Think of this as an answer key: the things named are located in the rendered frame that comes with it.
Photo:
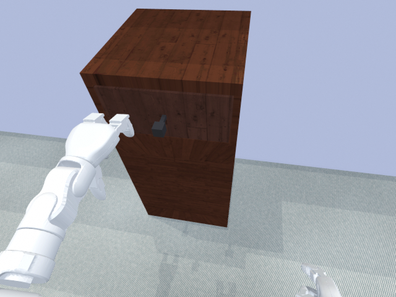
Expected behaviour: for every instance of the robot left hand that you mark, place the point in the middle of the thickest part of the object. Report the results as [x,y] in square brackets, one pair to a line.
[94,139]

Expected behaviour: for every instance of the robot left forearm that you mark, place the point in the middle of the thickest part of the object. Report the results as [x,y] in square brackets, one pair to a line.
[29,257]

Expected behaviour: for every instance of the drawer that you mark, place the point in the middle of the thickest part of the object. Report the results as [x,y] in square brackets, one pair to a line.
[189,115]

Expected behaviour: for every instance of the robot right hand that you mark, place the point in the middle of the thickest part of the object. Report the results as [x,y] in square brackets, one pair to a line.
[325,286]

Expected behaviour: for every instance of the cabinet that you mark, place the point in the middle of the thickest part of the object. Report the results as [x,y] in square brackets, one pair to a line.
[199,51]

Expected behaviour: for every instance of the handle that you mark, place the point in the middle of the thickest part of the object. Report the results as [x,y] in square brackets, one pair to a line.
[159,128]

